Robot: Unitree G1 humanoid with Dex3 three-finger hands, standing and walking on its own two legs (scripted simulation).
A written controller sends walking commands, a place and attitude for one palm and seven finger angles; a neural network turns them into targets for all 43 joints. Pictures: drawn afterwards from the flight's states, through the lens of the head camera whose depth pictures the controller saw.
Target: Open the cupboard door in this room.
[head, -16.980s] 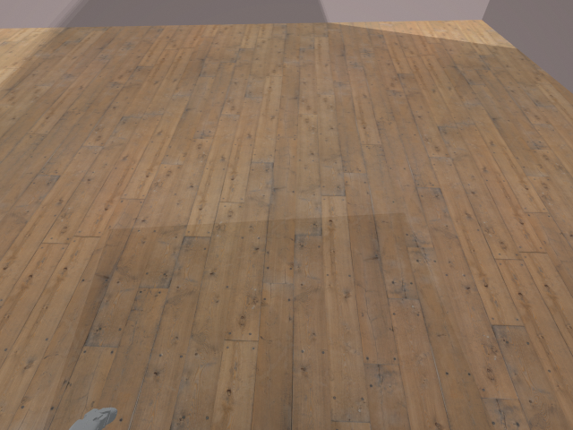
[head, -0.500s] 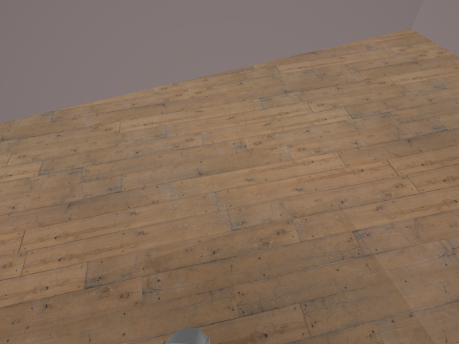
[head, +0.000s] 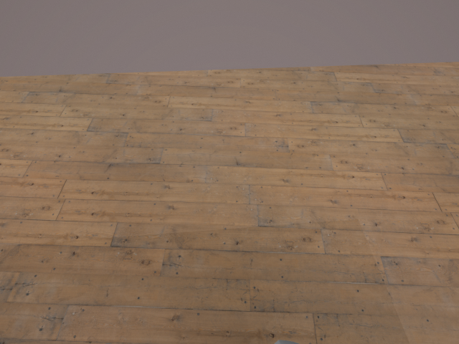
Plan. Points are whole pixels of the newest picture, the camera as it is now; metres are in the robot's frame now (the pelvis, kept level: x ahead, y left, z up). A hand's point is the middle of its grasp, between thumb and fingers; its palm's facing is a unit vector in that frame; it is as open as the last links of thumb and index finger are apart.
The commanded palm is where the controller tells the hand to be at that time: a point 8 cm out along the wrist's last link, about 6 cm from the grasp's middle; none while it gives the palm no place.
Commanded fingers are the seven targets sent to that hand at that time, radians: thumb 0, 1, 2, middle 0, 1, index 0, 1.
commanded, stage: turn or walk to find it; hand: left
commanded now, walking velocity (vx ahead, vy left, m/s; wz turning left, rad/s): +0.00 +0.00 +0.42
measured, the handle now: out of the picture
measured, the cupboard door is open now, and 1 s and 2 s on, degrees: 0 0 0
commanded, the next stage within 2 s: none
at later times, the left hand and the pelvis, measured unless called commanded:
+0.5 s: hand out of the picture -0.03 +0.18 -0.17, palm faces +0.27 -0.93 -0.24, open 7.4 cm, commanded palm none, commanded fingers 0.00 0.90 0.90 -0.20 -0.30 -0.20 -0.30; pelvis -0.02 -0.02 -0.01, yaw +14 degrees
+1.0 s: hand out of the picture -0.01 +0.19 -0.16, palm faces +0.42 -0.87 -0.28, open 7.4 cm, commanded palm none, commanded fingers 0.00 0.90 0.90 -0.20 -0.30 -0.20 -0.30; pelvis -0.03 -0.04 -0.01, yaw +26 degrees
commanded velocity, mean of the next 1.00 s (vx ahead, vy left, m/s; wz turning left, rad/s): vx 0.00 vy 0.00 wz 0.42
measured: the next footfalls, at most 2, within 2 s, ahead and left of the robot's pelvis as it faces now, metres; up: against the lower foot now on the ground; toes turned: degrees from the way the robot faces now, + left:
right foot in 0.10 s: +0.04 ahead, -0.13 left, +0.00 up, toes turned -2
left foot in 0.54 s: -0.03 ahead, +0.12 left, +0.00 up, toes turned +20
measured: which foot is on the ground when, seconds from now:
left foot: down 0.00-0.10, up 0.12-0.52, down 0.54-0.98, up 1.00-1.00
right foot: up 0.00-0.08, down 0.10-0.54, up 0.56-0.96, down 0.98-1.00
